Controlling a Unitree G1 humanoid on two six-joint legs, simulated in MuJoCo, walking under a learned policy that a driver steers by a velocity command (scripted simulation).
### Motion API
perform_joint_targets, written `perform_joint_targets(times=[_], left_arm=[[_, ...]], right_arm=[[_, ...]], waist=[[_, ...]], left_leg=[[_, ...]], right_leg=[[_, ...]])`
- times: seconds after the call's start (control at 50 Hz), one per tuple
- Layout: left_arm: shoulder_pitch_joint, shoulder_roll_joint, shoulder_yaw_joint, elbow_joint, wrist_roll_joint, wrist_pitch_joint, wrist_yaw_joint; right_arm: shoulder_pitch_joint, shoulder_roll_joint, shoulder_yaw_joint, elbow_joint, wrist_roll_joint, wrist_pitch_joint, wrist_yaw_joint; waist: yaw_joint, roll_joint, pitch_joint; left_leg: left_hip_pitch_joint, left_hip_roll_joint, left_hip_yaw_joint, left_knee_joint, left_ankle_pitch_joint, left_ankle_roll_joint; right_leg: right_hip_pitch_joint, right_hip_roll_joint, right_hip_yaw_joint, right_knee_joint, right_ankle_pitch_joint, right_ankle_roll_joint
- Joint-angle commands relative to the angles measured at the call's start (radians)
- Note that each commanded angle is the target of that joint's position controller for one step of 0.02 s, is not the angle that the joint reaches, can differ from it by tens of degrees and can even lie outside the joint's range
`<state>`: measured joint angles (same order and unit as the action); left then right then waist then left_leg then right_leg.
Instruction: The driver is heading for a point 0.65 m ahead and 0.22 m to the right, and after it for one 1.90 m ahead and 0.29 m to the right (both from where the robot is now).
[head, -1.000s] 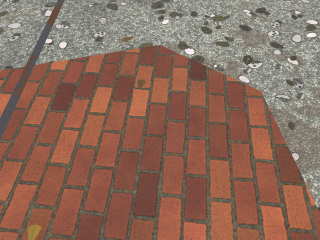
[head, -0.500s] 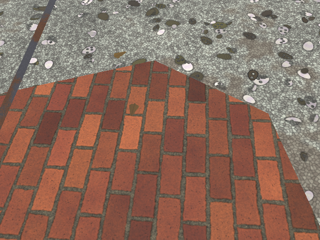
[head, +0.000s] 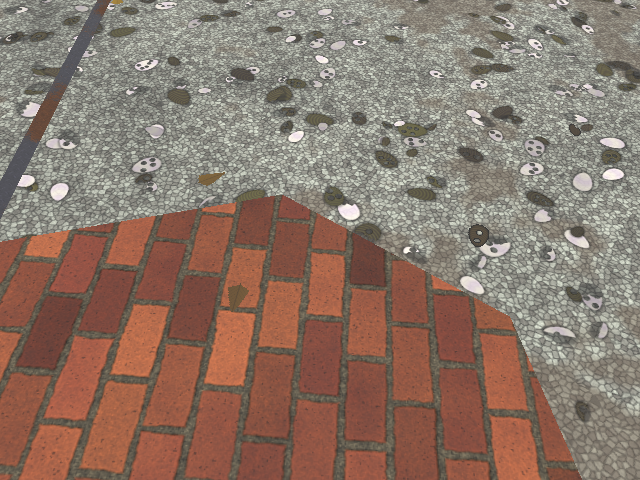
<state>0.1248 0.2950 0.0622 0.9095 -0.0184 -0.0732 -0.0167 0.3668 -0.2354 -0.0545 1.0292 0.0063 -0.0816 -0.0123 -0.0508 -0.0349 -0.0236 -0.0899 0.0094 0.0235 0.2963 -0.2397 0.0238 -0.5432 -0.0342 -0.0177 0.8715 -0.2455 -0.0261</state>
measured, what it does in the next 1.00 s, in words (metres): walks ahead: right foot, then left foot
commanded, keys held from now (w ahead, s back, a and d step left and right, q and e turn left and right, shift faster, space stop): w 0.64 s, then w+e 0.32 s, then e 0.04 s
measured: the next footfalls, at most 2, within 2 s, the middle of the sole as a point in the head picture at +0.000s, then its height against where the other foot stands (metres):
right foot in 0.24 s outside the picture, level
left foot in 0.80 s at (269, 443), level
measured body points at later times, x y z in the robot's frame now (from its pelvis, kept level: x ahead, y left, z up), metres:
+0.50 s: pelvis +0.24 -0.08 +0.00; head +0.26 -0.09 +0.45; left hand +0.27 +0.18 -0.14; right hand +0.35 -0.36 -0.13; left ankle +0.31 +0.09 -0.67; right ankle +0.24 -0.16 -0.75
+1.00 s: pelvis +0.52 -0.02 -0.01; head +0.55 -0.02 +0.44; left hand +0.63 +0.25 -0.14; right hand +0.57 -0.30 -0.13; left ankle +0.56 +0.07 -0.75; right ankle +0.50 -0.18 -0.66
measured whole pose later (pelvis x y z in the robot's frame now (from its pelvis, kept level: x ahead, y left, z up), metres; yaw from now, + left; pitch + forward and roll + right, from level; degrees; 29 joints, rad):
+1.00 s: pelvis +0.52 -0.02 -0.01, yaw -9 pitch +0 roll +1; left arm 0.25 0.28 0.09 0.94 -0.04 -0.04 0.02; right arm 0.19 -0.24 -0.07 0.95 -0.01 -0.11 0.01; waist -0.01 -0.05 0.04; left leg -0.21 -0.01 0.14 0.37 -0.16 0.04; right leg -0.55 -0.09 0.04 1.14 -0.31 -0.04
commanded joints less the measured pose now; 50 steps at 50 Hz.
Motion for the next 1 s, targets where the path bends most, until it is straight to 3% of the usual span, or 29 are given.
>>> perform_joint_targets(times=[0.02, 0.08, 0.16, 0.2, 0.22, 0.24, 0.26, 0.28, 0.3, 0.32, 0.34, 0.36, 0.4, 0.46, 0.52, 0.6, 0.66, 0.7, 0.76, 0.78, 0.8, 0.82, 0.84, 0.86, 0.88, 0.9, 0.94, 0.96, 1.0], left_arm=[[-0.151, 0.015, -0.001, -0.084, 0.002, -0.013, -0.008], [-0.221, 0.003, -0.011, -0.103, -0.004, -0.009, -0.012], [-0.252, 0.036, -0.008, -0.127, -0.011, -0.01, -0.022], [-0.183, 0.07, 0.007, -0.115, -0.008, -0.013, -0.023], [-0.077, 0.094, 0.025, -0.083, -0.005, -0.012, -0.019], [0.095, 0.138, 0.051, -0.029, -0.008, -0.01, -0.012], [0.255, 0.213, 0.072, 0.002, 0.009, -0.005, -0.001], [0.305, 0.246, 0.072, 0.021, 0.009, -0.002, -0.01], [0.245, 0.16, 0.045, 0.012, 0.005, -0.009, -0.013], [0.157, 0.122, 0.032, -0.007, 0.004, -0.016, -0.013], [0.086, 0.097, 0.025, -0.022, 0.011, -0.021, -0.016], [0.047, 0.069, 0.018, -0.027, 0.019, -0.026, -0.02], [0.041, 0.042, 0.01, -0.017, 0.027, -0.031, -0.021], [0.093, 0.074, 0.016, 0.012, 0.022, -0.037, -0.004], [0.143, 0.089, 0.018, 0.029, 0.021, -0.031, 0.014], [0.213, 0.099, 0.019, 0.052, 0.011, -0.025, 0.023], [0.284, 0.098, 0.02, 0.083, 0.004, -0.013, 0.024], [0.308, 0.104, 0.025, 0.095, -0.001, -0.001, 0.028], [0.275, 0.134, 0.037, 0.084, -0.004, 0.011, 0.032], [0.255, 0.128, 0.035, 0.076, -0.002, 0.015, 0.031], [0.243, 0.094, 0.021, 0.057, 0.008, 0.016, 0.029], [0.328, -0.009, -0.006, 0.032, 0.013, 0.005, 0.026], [0.355, -0.024, -0.015, 0.041, -0.005, -0.012, 0.024], [0.284, 0.077, 0.015, 0.027, -0.032, -0.021, 0.024], [0.219, 0.087, 0.019, 0.008, -0.037, -0.022, 0.028], [0.187, 0.074, 0.023, 0.003, -0.029, -0.018, 0.033], [0.221, 0.032, 0.032, 0.011, -0.02, 0.012, 0.035], [0.226, 0.006, 0.03, 0.008, -0.02, 0.026, 0.033], [0.196, 0.007, 0.037, -0.02, -0.014, 0.047, 0.039]], right_arm=[[-0.005, -0.149, -0.025, -0.04, -0.002, -0.009, -0.005], [0.037, -0.173, -0.031, -0.024, 0.003, -0.008, -0.006], [0.064, -0.185, -0.041, 0.0, 0.018, -0.002, -0.003], [0.038, -0.197, -0.047, -0.002, 0.02, 0.006, -0.003], [0.02, -0.192, -0.046, -0.006, 0.021, 0.01, -0.004], [0.015, -0.17, -0.038, -0.013, 0.014, 0.012, -0.004], [0.041, -0.114, -0.019, -0.043, -0.003, 0.011, -0.003], [0.112, -0.004, 0.013, -0.049, 0.002, -0.011, 0.0], [0.04, -0.111, -0.015, -0.051, 0.028, -0.03, 0.005], [-0.029, -0.15, -0.026, -0.074, 0.043, -0.043, 0.007], [-0.06, -0.146, -0.029, -0.075, 0.037, -0.046, -0.001], [-0.07, -0.133, -0.035, -0.074, 0.024, -0.041, -0.007], [-0.043, -0.09, -0.035, -0.07, 0.019, -0.018, -0.008], [-0.112, -0.082, -0.038, -0.1, 0.01, 0.001, -0.01], [-0.223, -0.079, -0.036, -0.141, -0.001, -0.001, -0.003], [-0.367, -0.059, -0.02, -0.181, 0.006, -0.009, 0.016], [-0.457, -0.061, -0.011, -0.216, 0.011, -0.014, 0.032], [-0.494, -0.073, -0.01, -0.242, 0.013, -0.022, 0.043], [-0.409, -0.128, -0.029, -0.234, 0.016, -0.035, 0.048], [-0.288, -0.162, -0.049, -0.201, 0.015, -0.038, 0.043], [-0.097, -0.217, -0.071, -0.154, 0.004, -0.04, 0.033], [0.046, -0.309, -0.095, -0.129, -0.019, -0.035, 0.024], [0.062, -0.259, -0.076, -0.123, -0.012, -0.029, 0.027], [-0.015, -0.185, -0.053, -0.134, -0.003, -0.029, 0.025], [-0.094, -0.144, -0.041, -0.15, -0.002, -0.029, 0.022], [-0.162, -0.117, -0.033, -0.152, -0.008, -0.032, 0.024], [-0.228, -0.083, -0.024, -0.149, -0.021, -0.039, 0.027], [-0.232, -0.085, -0.027, -0.144, -0.021, -0.042, 0.026], [-0.242, -0.11, -0.033, -0.138, -0.028, -0.047, 0.018]], waist=[[-0.01, 0.137, 0.078], [-0.036, 0.147, 0.102], [-0.025, 0.16, 0.133], [0.03, 0.164, 0.099], [0.088, 0.157, 0.041], [0.16, 0.13, -0.062], [0.194, -0.032, -0.204], [0.157, -0.282, -0.328], [0.163, -0.173, -0.226], [0.137, -0.13, -0.101], [0.105, -0.051, -0.048], [0.079, -0.036, -0.004], [0.04, -0.055, 0.003], [0.035, -0.025, 0.052], [0.058, -0.009, 0.081], [0.101, -0.008, 0.108], [0.13, 0.001, 0.131], [0.125, -0.004, 0.138], [0.056, -0.044, 0.075], [-0.011, -0.045, -0.001], [-0.087, -0.029, -0.142], [-0.076, 0.162, -0.312], [-0.07, 0.307, -0.413], [-0.064, 0.227, -0.26], [-0.042, 0.178, -0.139], [-0.01, 0.126, -0.059], [0.051, 0.153, 0.003], [0.062, 0.147, 0.016], [0.08, 0.115, 0.06]], left_leg=[[0.08, 0.213, -0.166, -0.173, 0.165, 0.152], [0.024, 0.199, -0.111, -0.176, 0.178, 0.144], [0.076, 0.258, -0.119, -0.151, 0.207, 0.137], [0.098, 0.27, -0.102, -0.072, 0.375, 0.118], [0.081, 0.24, -0.064, 0.046, 0.541, 0.096], [0.0, 0.19, -0.021, 0.243, 0.597, 0.067], [-0.269, 0.11, 0.032, 0.589, 0.332, 0.018], [-0.52, -0.051, -0.039, 0.877, -0.318, -0.016], [-0.62, 0.006, -0.14, 1.007, -0.318, 0.003], [-0.662, 0.056, -0.116, 1.017, -0.228, 0.028], [-0.617, 0.103, -0.098, 0.975, -0.132, 0.034], [-0.576, 0.131, -0.094, 0.925, -0.071, 0.033], [-0.492, 0.155, -0.096, 0.867, -0.021, 0.031], [-0.557, 0.164, -0.084, 0.75, 0.052, 0.006], [-0.625, 0.156, -0.079, 0.567, 0.203, -0.017], [-0.572, 0.109, -0.031, 0.352, 0.351, -0.017], [-0.584, 0.089, -0.029, 0.27, 0.337, -0.009], [-0.593, 0.078, -0.044, 0.225, 0.281, 0.003], [-0.415, 0.03, -0.025, 0.181, 0.184, 0.028], [-0.233, 0.004, -0.001, 0.16, 0.186, 0.051], [0.072, 0.067, -0.055, 0.216, 0.205, 0.094], [0.479, 0.328, -0.422, 0.197, 0.083, 0.21], [0.54, 0.433, -0.732, 0.045, -0.036, 0.27], [0.416, 0.397, -0.619, 0.015, -0.107, 0.22], [0.266, 0.366, -0.471, -0.011, -0.092, 0.18], [0.116, 0.328, -0.369, -0.058, -0.044, 0.159], [-0.052, 0.275, -0.214, -0.126, 0.034, 0.134], [-0.089, 0.271, -0.168, -0.15, 0.066, 0.141], [-0.131, 0.267, -0.066, -0.158, 0.292, 0.157]], right_leg=[[-0.163, -0.033, -0.003, -0.115, 0.132, 0.03], [-0.055, -0.01, -0.029, -0.258, 0.207, 0.03], [-0.013, -0.014, -0.014, -0.334, 0.183, -0.012], [0.099, 0.007, -0.029, -0.359, 0.15, -0.044], [0.244, 0.033, -0.049, -0.371, 0.149, -0.064], [0.476, 0.032, -0.042, -0.366, 0.151, -0.094], [0.794, -0.179, 0.234, -0.375, 0.061, -0.173], [0.953, -0.358, 0.689, -0.566, -0.166, -0.293], [0.865, -0.331, 0.682, -0.614, -0.236, -0.257], [0.734, -0.304, 0.538, -0.623, -0.161, -0.22], [0.604, -0.264, 0.432, -0.643, -0.055, -0.199], [0.504, -0.227, 0.347, -0.668, 0.04, -0.189], [0.415, -0.192, 0.264, -0.715, 0.11, -0.19], [0.39, -0.192, 0.208, -0.763, 0.179, -0.209], [0.42, -0.181, 0.163, -0.778, 0.224, -0.2], [0.434, -0.153, 0.09, -0.789, 0.239, -0.174], [0.522, -0.181, 0.091, -0.756, 0.263, -0.174], [0.59, -0.211, 0.119, -0.706, 0.308, -0.171], [0.617, -0.223, 0.147, -0.587, 0.512, -0.145], [0.585, -0.182, 0.122, -0.453, 0.64, -0.123], [0.438, -0.123, 0.089, -0.222, 0.562, -0.09], [0.056, 0.024, 0.012, 0.16, 0.178, -0.014], [-0.097, 0.082, 0.113, 0.364, -0.342, -0.005], [-0.181, 0.019, 0.158, 0.448, -0.306, -0.015], [-0.197, -0.034, 0.125, 0.441, -0.221, -0.025], [-0.157, -0.071, 0.112, 0.388, -0.145, -0.027], [-0.048, -0.115, 0.12, 0.319, -0.066, -0.029], [-0.032, -0.122, 0.114, 0.306, -0.052, -0.027], [-0.055, -0.116, 0.111, 0.263, 0.001, -0.008]])
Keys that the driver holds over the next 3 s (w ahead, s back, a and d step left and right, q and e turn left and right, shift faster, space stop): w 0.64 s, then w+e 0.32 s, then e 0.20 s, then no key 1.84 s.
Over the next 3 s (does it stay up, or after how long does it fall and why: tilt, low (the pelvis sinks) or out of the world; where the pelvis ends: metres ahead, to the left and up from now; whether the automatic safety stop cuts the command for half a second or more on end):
stays up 0.74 -0.07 -0.01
